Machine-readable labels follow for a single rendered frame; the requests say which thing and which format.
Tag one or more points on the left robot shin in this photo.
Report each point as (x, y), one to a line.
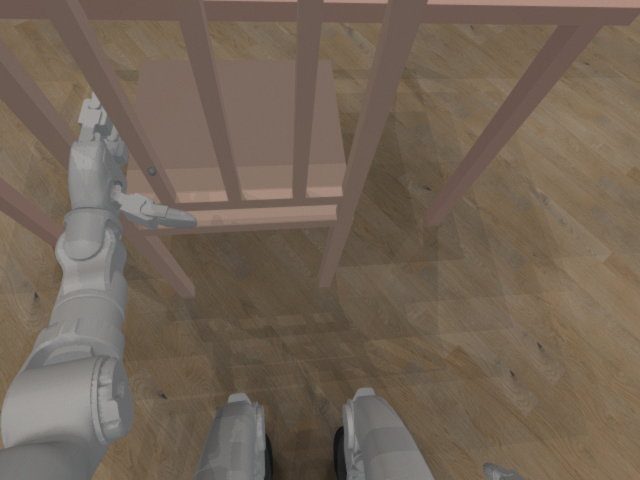
(259, 461)

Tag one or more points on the table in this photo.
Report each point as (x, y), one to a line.
(578, 23)

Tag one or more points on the left robot forearm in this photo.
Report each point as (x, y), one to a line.
(90, 308)

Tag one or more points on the robot left upper arm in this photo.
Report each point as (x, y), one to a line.
(61, 419)

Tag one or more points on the left robot hand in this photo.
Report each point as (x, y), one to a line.
(94, 166)

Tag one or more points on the robot shin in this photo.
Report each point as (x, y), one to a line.
(354, 462)
(259, 461)

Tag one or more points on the chair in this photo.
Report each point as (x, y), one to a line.
(242, 145)

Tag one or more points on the right robot shin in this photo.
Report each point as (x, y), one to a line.
(354, 462)

